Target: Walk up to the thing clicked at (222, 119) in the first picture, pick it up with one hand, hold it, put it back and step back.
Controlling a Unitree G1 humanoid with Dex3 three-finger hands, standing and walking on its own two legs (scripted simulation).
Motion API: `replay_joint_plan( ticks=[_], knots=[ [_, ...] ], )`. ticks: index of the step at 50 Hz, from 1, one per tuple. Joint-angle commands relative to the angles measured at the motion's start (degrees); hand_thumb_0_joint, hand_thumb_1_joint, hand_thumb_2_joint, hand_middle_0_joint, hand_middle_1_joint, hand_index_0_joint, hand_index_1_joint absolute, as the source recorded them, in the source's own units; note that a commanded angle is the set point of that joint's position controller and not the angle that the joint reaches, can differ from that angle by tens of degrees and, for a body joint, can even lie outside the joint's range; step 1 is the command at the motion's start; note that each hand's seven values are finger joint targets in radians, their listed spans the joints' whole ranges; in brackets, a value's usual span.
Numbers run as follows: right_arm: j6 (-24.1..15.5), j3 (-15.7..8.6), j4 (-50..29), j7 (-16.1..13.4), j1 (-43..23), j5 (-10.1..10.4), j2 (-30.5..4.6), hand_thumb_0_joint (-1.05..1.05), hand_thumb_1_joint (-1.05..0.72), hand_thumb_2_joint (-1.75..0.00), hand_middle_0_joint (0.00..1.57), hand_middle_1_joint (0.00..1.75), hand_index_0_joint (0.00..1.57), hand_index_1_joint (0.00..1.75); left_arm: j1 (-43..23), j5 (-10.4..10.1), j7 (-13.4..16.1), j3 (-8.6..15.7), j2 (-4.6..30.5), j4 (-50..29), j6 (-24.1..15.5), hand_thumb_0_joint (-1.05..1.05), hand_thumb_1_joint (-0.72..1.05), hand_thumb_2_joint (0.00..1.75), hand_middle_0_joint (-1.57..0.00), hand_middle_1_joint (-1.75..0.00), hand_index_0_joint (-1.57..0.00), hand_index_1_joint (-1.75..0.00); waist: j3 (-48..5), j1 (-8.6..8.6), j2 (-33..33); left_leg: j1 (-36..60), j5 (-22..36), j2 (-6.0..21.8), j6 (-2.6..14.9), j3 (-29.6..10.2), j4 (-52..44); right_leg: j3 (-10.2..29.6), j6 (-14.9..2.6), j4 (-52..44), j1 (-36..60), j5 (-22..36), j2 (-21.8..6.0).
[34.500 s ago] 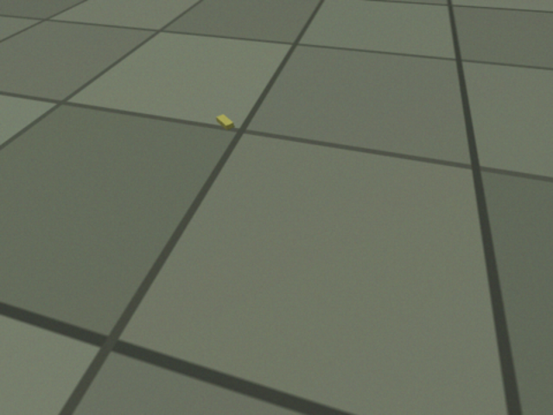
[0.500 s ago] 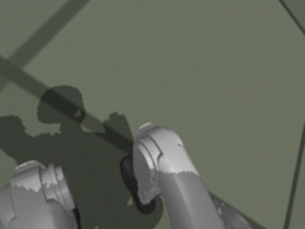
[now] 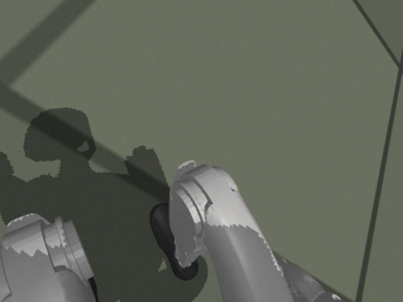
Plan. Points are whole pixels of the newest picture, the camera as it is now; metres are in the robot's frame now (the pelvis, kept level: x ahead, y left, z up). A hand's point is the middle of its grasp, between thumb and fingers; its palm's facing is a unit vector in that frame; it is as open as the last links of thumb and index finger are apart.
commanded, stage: rest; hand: left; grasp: from above
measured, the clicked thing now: out of the picture +0.47 +0.35 -0.29
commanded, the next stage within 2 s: open in 0.10 s
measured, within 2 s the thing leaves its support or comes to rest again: neither
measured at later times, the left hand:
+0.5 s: hand out of the picture +0.46 +0.34 -0.25, palm faces -0.45 -0.14 -0.88, open 9.3 cm
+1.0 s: hand out of the picture +0.46 +0.34 -0.25, palm faces -0.45 -0.12 -0.89, open 12.3 cm
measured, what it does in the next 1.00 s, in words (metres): stands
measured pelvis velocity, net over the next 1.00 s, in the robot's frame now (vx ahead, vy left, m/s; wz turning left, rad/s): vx -0.01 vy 0.00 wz -0.02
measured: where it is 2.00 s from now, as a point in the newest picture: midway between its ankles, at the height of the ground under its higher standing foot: (136, 281)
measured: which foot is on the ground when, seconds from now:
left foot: down 0.00-1.00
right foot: down 0.00-1.00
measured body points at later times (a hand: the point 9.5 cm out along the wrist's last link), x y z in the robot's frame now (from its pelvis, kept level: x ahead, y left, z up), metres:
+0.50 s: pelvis +0.00 +0.00 +0.00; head +0.29 +0.13 +0.31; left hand +0.48 +0.34 -0.20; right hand +0.05 -0.26 -0.05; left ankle +0.06 +0.12 -0.28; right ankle +0.11 -0.11 -0.28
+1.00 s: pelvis -0.01 +0.00 +0.00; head +0.28 +0.14 +0.31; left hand +0.48 +0.35 -0.20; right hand +0.05 -0.25 -0.05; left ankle +0.06 +0.12 -0.28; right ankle +0.11 -0.11 -0.28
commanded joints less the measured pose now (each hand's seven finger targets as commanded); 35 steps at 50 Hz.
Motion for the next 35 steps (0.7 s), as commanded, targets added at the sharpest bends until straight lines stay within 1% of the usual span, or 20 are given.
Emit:
replay_joint_plan(
  ticks=[1, 3, 5, 6, 7, 8, 9, 10, 12, 13, 14, 17, 19, 21, 25, 26, 27, 32, 33, 35],
  knots=[
    [-0.1, -4.9, 1.8, -0.1, 11.6, 0.4, -18.8, 0.0, -0.9, -0.9, 0.2, 0.3, 0.2, 0.3, -16.0, -1.6, 3.3, -0.2, 13.1, -8.6, 0.3, 0.0, 0.78, 0.34, -1.08, -0.4, -1.12, -0.35, -40.9, -1.79, 36.5, 32.4, 20.1, 2.1, -0.93, 2.8, -15.1, -3.1, -3.35, -9.8, 22.9, 19.1, 2.0],
    [-0.3, -4.9, 2.0, 0.1, 12.1, 0.3, -19.2, 0.0, -0.9, -0.9, 0.2, 0.3, 0.2, 0.3, -15.7, -1.5, 3.4, -0.4, 12.9, -6.9, 0.5, 0.0, 0.79, 0.35, -1.09, -0.4, -1.13, -0.36, -38.8, -2.71, 35.4, 31.5, 19.8, 2.1, -0.84, 2.6, -15.0, -3.3, -3.24, -9.6, 22.0, 18.9, 1.9],
    [-0.4, -4.7, 1.2, 0.0, 11.1, 0.4, -19.6, 0.0, -0.9, -0.9, 0.2, 0.3, 0.2, 0.3, -15.4, -1.7, 3.6, 0.2, 14.5, -6.2, 0.7, 0.0, 0.76, 0.35, -1.07, -0.4, -1.11, -0.36, -40.4, -2.4, 34.6, 31.2, 19.6, 2.3, -0.65, 2.4, -14.7, -3.2, -3.3, -9.8, 23.1, 18.9, 2.2],
    [-0.5, -4.7, 1.6, 0.1, 11.9, 0.4, -19.8, 0.0, -0.9, -0.9, 0.2, 0.3, 0.2, 0.3, -15.5, -1.5, 3.2, -0.6, 13.4, -6.6, 0.8, 0.0, 0.77, 0.35, -1.07, -0.39, -1.11, -0.35, -39.2, -3.09, 34.7, 31.8, 20.1, 2.3, -0.76, 2.3, -14.6, -3.3, -3.21, -9.6, 21.9, 18.9, 1.9],
    [-0.7, -4.7, 1.0, 0.2, 11.4, 0.3, -20.2, 0.0, -0.9, -0.9, 0.2, 0.3, 0.2, 0.3, -15.4, -1.8, 3.2, 0.0, 13.7, -5.3, 0.8, 0.0, 0.77, 0.32, -1.06, -0.41, -1.11, -0.36, -37.7, -3.31, 34.4, 31.2, 19.3, 2.3, -0.97, 1.9, -15.0, -3.7, -3.2, -9.4, 21.1, 18.0, 1.5],
    [-0.6, -4.8, 1.2, 0.0, 11.4, 0.4, -20.5, 0.0, -0.9, -0.9, 0.2, 0.3, 0.2, 0.3, -14.5, -1.9, 3.5, 1.9, 16.3, -5.0, 0.8, 0.0, 0.77, 0.34, -1.06, -0.41, -1.11, -0.36, -37.6, -2.78, 34.2, 30.4, 18.1, 2.3, -0.88, 1.8, -15.2, -3.6, -3.26, -9.8, 21.6, 17.1, 1.8],
    [-0.7, -4.6, 0.9, 0.0, 11.3, 0.3, -20.6, 0.0, -0.9, -0.9, 0.2, 0.3, 0.2, 0.3, -14.4, -1.6, 3.2, 1.2, 15.7, -4.2, 0.8, 0.0, 0.78, 0.34, -1.08, -0.39, -1.12, -0.35, -35.9, -3.03, 33.9, 29.1, 16.9, 2.3, -0.73, 2.1, -14.9, -3.4, -3.38, -9.7, 20.8, 16.1, 1.8],
    [-0.5, -4.3, 1.1, 0.0, 11.8, 0.3, -20.4, 0.0, -0.9, -0.9, 0.2, 0.3, 0.2, 0.3, -14.8, -1.5, 3.2, 2.3, 17.2, -4.7, 0.6, 0.0, 0.77, 0.33, -1.08, -0.39, -1.12, -0.34, -36.4, -2.93, 32.9, 28.3, 15.7, 2.3, -0.44, 2.2, -15.0, -3.2, -3.24, -10.2, 22.0, 15.5, 1.9],
    [-0.7, -4.1, -0.1, -0.1, 10.8, 0.1, -19.9, 0.0, -0.89, -0.9, 0.2, 0.3, 0.2, 0.3, -15.3, -1.4, 2.6, 0.6, 15.0, -5.9, 0.6, 0.0, 0.61, 0.3, -0.92, -0.4, -0.96, -0.36, -37.4, -3.05, 33.7, 29.4, 15.7, 2.3, -0.44, 2.4, -15.0, -3.0, -3.27, -10.3, 21.9, 15.6, 1.9],
    [-0.5, -4.2, 0.4, -0.2, 10.9, 0.1, -20.2, 0.0, -0.89, -0.9, 0.2, 0.3, 0.2, 0.3, -15.6, -2.0, 2.9, 1.9, 16.8, -7.3, 0.3, 0.0, 0.53, 0.3, -0.84, -0.4, -0.88, -0.36, -38.7, -2.78, 34.9, 30.5, 16.4, 2.4, -0.76, 2.1, -15.7, -3.5, -3.21, -10.4, 22.9, 16.0, 1.9],
    [-0.7, -4.4, 0.0, -0.2, 10.7, 0.2, -20.5, 0.0, -0.89, -0.9, 0.2, 0.3, 0.2, 0.3, -15.0, -1.5, 2.5, 0.9, 15.6, -6.5, 0.3, 0.0, 0.45, 0.27, -0.76, -0.41, -0.8, -0.36, -37.8, -3.0, 35.1, 31.2, 16.5, 2.5, -0.93, 1.8, -15.4, -3.5, -3.35, -10.0, 21.2, 15.9, 1.7],
    [-0.5, -4.2, 0.2, -0.4, 11.5, 0.2, -20.6, 0.0, -0.89, -0.9, 0.2, 0.3, 0.2, 0.3, -14.8, -1.4, 2.4, 2.0, 18.0, -6.6, -0.1, 0.0, 0.21, 0.36, -0.64, -0.48, -0.68, -0.44, -38.7, -3.24, 32.5, 28.6, 16.4, 2.4, -0.28, 2.4, -14.2, -3.0, -3.09, -10.7, 24.1, 16.4, 2.2],
    [-0.4, -4.1, 0.2, -0.5, 11.3, 0.1, -20.4, 0.0, -0.89, -0.9, 0.2, 0.3, 0.2, 0.3, -14.7, -1.7, 2.6, 2.1, 17.9, -6.5, -0.5, 0.0, 0.18, 0.39, -0.62, -0.5, -0.65, -0.46, -38.4, -2.74, 33.1, 28.4, 16.5, 2.5, -0.39, 2.5, -14.4, -3.2, -3.16, -10.9, 24.9, 16.4, 2.2],
    [-0.3, -3.8, 0.1, -0.5, 10.8, 0.1, -20.0, 0.0, -0.89, -0.9, 0.2, 0.3, 0.2, 0.3, -15.3, -1.8, 2.6, 0.4, 15.9, -7.0, -0.8, 0.0, 0.11, 0.44, -0.58, -0.53, -0.61, -0.5, -39.1, -2.87, 34.1, 30.2, 17.3, 2.6, -0.61, 2.1, -14.9, -3.5, -3.15, -10.6, 24.2, 17.0, 2.4],
    [-0.1, -3.7, 0.5, -0.5, 11.6, 0.1, -20.3, 0.0, -0.89, -0.9, 0.2, 0.3, 0.2, 0.3, -13.2, -1.7, 2.2, 0.6, 16.4, -3.8, -0.5, 0.0, 0.04, 0.51, -0.51, -0.61, -0.54, -0.58, -36.4, -3.55, 31.6, 26.9, 15.8, 2.4, -0.17, 2.4, -14.5, -3.4, -2.92, -11.2, 24.3, 16.1, 2.5],
    [-0.3, -3.7, 0.0, -0.5, 10.7, 0.3, -20.1, 0.0, -0.89, -0.9, 0.2, 0.3, 0.2, 0.3, -14.2, -1.8, 2.0, -0.8, 14.8, -4.5, -0.5, 0.0, 0.01, 0.53, -0.49, -0.62, -0.51, -0.59, -35.8, -3.32, 31.9, 26.8, 15.2, 2.5, -0.25, 2.4, -14.7, -3.3, -3.05, -11.1, 23.4, 15.6, 2.4],
    [-0.2, -3.8, 0.6, -0.5, 11.5, 0.2, -20.4, 0.0, -0.89, -0.9, 0.2, 0.3, 0.2, 0.3, -14.0, -2.0, 2.0, 0.6, 16.5, -4.8, -0.4, 0.0, -0.01, 0.55, -0.47, -0.64, -0.5, -0.61, -36.2, -3.32, 32.3, 27.8, 15.8, 2.5, -0.36, 2.1, -14.9, -3.6, -2.97, -11.2, 23.3, 16.0, 2.3],
    [0.0, -3.6, 0.5, -0.5, 11.1, 0.2, -20.6, 0.0, -0.89, -0.9, 0.2, 0.3, 0.2, 0.3, -13.4, -2.1, 1.4, -0.3, 15.2, -4.4, -0.6, 0.0, -0.08, 0.61, -0.4, -0.72, -0.43, -0.69, -35.9, -3.72, 34.2, 30.0, 17.3, 2.9, -1.11, 0.9, -15.8, -4.3, -3.08, -10.3, 21.6, 16.5, 2.0],
    [0.0, -2.9, 0.3, -0.5, 11.1, 0.0, -19.9, 0.0, -0.89, -0.9, 0.2, 0.3, 0.2, 0.3, -12.7, -1.9, 1.2, -0.2, 14.8, -2.7, -0.3, 0.0, -0.09, 0.61, -0.39, -0.74, -0.42, -0.71, -34.3, -3.96, 31.6, 28.4, 16.5, 2.8, -0.85, 0.8, -15.1, -4.3, -3.1, -10.4, 21.1, 16.0, 1.9],
    [0.2, -3.5, 0.0, -0.5, 11.1, 0.1, -20.6, 0.0, -0.89, -0.9, 0.2, 0.3, 0.2, 0.3, -13.7, -2.0, 1.1, -1.1, 14.8, -4.7, -0.6, 0.0, -0.14, 0.65, -0.36, -0.76, -0.38, -0.73, -35.9, -3.83, 32.3, 28.4, 16.0, 2.6, -0.43, 1.6, -15.1, -3.8, -2.93, -11.0, 22.8, 16.2, 2.3]
  ],
)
